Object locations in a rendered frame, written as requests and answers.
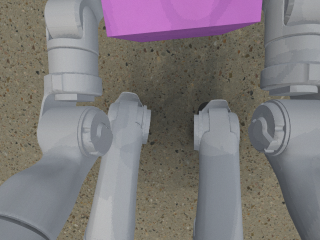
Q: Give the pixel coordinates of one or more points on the right robot shin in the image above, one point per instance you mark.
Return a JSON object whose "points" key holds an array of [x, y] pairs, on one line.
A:
{"points": [[233, 118]]}

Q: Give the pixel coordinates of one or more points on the carton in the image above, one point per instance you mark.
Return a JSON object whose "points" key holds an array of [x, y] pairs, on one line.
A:
{"points": [[158, 20]]}

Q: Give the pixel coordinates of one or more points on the right robot upper arm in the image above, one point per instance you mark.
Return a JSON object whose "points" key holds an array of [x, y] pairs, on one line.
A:
{"points": [[287, 131]]}

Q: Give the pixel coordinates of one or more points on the left robot shin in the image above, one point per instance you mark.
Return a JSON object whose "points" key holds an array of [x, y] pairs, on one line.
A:
{"points": [[114, 107]]}

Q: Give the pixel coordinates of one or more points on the left robot upper arm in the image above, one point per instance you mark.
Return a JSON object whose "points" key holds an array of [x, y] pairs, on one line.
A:
{"points": [[36, 202]]}

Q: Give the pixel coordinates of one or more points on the robot shin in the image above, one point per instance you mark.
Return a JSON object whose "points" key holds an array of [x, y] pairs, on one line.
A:
{"points": [[114, 107], [233, 118]]}

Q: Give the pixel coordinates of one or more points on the robot left forearm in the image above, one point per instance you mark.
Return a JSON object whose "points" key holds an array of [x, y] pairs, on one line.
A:
{"points": [[73, 49]]}

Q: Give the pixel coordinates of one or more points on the robot right forearm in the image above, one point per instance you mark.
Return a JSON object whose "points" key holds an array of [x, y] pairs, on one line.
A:
{"points": [[292, 49]]}

